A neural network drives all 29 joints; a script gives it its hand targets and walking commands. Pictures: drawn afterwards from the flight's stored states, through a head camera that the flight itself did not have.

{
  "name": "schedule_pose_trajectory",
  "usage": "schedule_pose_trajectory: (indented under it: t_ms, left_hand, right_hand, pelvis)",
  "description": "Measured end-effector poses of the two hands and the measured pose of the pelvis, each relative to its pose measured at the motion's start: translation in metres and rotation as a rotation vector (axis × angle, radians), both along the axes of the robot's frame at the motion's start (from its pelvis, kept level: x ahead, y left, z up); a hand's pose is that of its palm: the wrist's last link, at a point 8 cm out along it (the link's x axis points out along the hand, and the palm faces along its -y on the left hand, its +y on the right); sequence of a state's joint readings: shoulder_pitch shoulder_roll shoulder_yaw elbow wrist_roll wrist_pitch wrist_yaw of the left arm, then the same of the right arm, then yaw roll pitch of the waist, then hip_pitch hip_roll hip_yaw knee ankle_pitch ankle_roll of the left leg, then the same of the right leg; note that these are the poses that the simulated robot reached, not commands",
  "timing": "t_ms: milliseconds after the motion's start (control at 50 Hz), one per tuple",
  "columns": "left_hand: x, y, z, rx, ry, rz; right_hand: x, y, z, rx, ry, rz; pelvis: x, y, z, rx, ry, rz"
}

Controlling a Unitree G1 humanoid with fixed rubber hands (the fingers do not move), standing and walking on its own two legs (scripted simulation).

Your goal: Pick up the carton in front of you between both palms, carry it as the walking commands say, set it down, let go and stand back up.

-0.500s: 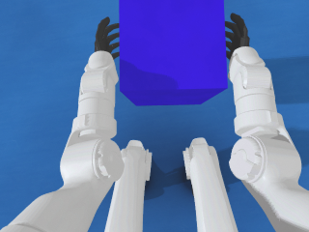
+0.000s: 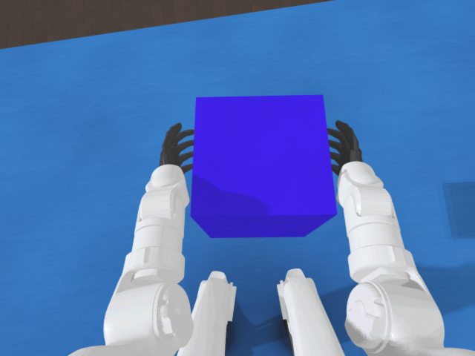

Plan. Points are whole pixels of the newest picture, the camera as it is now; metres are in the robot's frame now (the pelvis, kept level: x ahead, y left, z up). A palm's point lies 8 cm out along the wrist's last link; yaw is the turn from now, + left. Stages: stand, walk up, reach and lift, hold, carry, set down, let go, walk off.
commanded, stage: reach and lift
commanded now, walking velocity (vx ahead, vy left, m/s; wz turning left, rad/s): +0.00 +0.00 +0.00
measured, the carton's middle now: (258, 177) +0.43 -0.01 -0.11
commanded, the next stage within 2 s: hold in 1.76 s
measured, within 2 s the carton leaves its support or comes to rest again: neither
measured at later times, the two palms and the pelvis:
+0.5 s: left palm (131, 157) +0.38 +0.14 +0.11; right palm (391, 153) +0.37 -0.16 +0.11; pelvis +0.05 +0.00 +0.13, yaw +0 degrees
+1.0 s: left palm (88, 151) +0.35 +0.15 +0.19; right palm (437, 146) +0.34 -0.15 +0.19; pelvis +0.05 +0.00 +0.17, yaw +0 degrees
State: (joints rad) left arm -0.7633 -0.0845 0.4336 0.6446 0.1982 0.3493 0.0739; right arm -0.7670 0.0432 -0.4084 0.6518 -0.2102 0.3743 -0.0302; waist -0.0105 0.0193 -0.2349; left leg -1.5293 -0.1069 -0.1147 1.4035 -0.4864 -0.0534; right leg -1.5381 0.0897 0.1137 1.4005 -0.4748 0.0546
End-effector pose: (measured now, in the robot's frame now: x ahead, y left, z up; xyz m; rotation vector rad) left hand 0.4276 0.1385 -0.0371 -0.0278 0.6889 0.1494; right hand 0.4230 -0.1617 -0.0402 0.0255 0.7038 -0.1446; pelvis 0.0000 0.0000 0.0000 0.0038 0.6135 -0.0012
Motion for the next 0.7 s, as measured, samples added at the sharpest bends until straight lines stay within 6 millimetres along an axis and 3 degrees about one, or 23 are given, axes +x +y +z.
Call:
schedule_pose_trajectory:
  t_ms: [440, 700]
  left_hand:
    - [-0.044, 0.005, 0.134, 0.001, -0.007, 0.000]
    - [-0.066, 0.009, 0.208, 0.019, -0.033, -0.015]
  right_hand:
    - [-0.043, 0.005, 0.133, 0.003, -0.007, -0.001]
    - [-0.066, 0.009, 0.208, -0.009, -0.034, 0.005]
  pelvis:
    - [0.047, 0.000, 0.119, -0.004, -0.293, -0.004]
    - [0.067, -0.001, 0.163, -0.005, -0.529, -0.004]
